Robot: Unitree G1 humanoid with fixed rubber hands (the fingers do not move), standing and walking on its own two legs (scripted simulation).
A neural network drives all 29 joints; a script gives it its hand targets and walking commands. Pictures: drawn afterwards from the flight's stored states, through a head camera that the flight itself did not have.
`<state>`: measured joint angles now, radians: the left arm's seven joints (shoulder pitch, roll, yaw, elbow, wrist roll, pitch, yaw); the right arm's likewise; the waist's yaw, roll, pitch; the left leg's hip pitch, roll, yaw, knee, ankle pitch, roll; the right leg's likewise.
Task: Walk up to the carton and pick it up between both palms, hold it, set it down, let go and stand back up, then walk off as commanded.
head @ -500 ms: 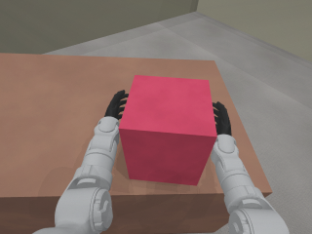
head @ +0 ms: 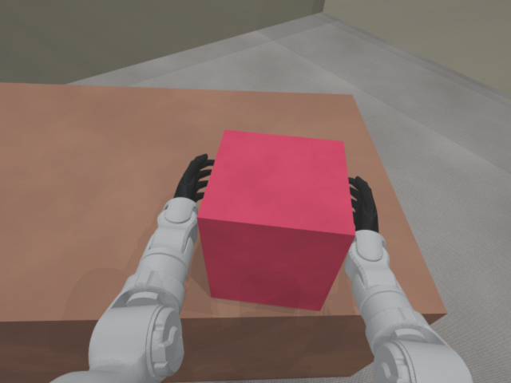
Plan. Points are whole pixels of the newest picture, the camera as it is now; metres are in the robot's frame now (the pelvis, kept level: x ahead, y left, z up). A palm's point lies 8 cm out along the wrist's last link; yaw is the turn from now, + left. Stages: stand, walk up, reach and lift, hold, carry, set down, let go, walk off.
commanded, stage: set down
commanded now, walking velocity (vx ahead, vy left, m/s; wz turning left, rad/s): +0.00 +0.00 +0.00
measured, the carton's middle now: (273, 223) +0.39 -0.06 +0.01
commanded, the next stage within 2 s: none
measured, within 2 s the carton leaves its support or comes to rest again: neither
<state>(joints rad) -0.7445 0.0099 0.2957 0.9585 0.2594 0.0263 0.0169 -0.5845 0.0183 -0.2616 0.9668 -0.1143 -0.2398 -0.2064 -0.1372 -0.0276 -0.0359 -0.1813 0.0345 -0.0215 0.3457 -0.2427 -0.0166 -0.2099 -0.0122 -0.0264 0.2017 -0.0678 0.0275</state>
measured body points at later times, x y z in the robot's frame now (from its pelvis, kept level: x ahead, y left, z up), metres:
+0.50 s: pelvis +0.00 +0.00 +0.00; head +0.02 +0.02 +0.45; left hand +0.43 +0.09 +0.06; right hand +0.35 -0.21 +0.04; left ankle -0.05 +0.12 -0.75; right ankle +0.02 -0.14 -0.75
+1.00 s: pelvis +0.00 +0.00 +0.00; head +0.03 +0.02 +0.45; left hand +0.43 +0.09 +0.06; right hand +0.35 -0.21 +0.04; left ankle -0.05 +0.12 -0.75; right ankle +0.02 -0.14 -0.75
